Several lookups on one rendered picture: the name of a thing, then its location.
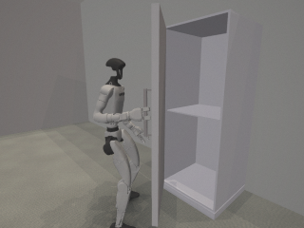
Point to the left robot forearm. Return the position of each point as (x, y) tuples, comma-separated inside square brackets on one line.
[(129, 124)]

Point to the robot right upper arm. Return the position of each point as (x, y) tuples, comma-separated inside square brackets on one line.
[(105, 94)]

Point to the robot left foot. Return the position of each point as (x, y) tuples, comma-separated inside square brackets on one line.
[(134, 194)]

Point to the fridge door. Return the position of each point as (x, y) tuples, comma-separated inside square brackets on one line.
[(158, 80)]

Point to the right robot hand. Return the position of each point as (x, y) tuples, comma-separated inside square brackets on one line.
[(137, 114)]

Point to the left robot hand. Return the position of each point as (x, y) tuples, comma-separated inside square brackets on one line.
[(137, 132)]

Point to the right robot forearm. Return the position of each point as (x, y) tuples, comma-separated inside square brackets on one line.
[(111, 118)]

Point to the handle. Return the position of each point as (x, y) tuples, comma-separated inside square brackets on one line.
[(145, 127)]

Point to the right robot thigh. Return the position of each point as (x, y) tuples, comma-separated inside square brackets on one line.
[(121, 161)]

